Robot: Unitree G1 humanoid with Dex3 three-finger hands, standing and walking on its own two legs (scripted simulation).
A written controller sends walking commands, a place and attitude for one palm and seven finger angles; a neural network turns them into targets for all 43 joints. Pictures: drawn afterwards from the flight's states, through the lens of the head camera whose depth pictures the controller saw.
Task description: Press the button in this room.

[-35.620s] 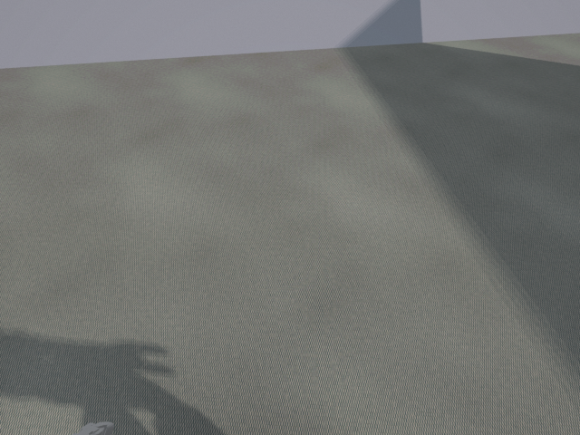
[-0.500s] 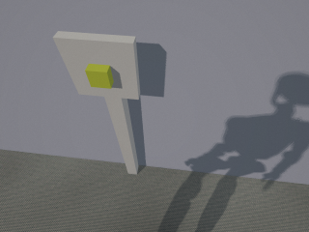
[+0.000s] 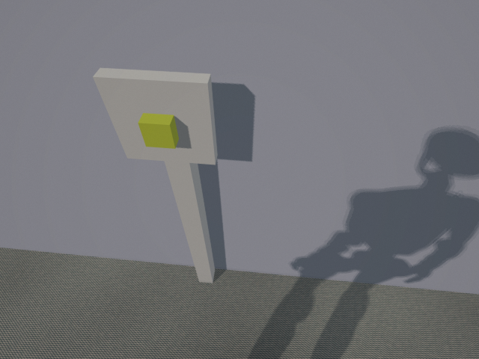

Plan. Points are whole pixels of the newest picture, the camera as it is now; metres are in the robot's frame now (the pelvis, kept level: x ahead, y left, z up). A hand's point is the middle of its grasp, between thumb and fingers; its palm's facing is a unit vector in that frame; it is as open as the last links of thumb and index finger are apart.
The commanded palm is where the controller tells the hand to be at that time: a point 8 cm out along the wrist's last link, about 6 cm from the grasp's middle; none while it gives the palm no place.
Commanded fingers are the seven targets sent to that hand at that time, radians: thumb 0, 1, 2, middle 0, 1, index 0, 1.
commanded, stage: come to a stop and stand still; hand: left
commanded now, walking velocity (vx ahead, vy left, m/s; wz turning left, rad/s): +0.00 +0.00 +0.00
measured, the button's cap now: (160, 130) +0.48 +0.19 +0.12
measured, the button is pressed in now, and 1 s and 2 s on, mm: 0 0 0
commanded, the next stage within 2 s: look again from close up in 0.54 s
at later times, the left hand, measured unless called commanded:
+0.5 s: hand out of the picture -0.03 +0.19 -0.17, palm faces +0.05 -0.98 -0.19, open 7.4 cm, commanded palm none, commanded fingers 0.00 0.90 0.90 -0.20 -0.30 -0.20 -0.30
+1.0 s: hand out of the picture -0.06 +0.17 -0.18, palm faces +0.07 -0.99 -0.15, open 7.4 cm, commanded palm none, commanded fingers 0.00 0.90 0.90 -0.20 -0.30 -0.20 -0.30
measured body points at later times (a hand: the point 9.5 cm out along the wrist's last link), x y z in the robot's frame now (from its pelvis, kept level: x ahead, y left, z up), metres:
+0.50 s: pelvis -0.04 +0.02 +0.00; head -0.04 +0.02 +0.45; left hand -0.03 +0.24 -0.16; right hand -0.04 -0.20 -0.16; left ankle -0.03 +0.13 -0.74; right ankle +0.00 -0.10 -0.74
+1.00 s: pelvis -0.03 +0.01 +0.00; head -0.03 +0.02 +0.45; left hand -0.06 +0.22 -0.16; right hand -0.04 -0.19 -0.16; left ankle -0.03 +0.13 -0.74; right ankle +0.00 -0.10 -0.74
